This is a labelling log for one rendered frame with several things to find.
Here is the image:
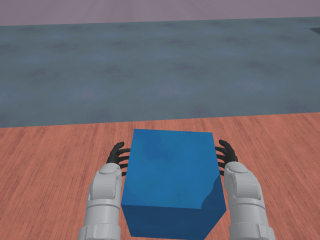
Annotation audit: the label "robot left forearm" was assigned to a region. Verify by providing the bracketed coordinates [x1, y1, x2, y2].
[77, 163, 122, 240]

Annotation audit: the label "robot left hand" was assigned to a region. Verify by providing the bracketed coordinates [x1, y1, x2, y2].
[106, 141, 131, 176]

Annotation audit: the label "robot right hand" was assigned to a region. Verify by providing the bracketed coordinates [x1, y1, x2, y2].
[215, 139, 238, 176]

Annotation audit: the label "carton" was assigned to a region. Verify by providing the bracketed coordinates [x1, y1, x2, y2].
[121, 129, 227, 240]

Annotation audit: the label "robot right forearm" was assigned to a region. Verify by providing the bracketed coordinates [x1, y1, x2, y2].
[224, 161, 276, 240]

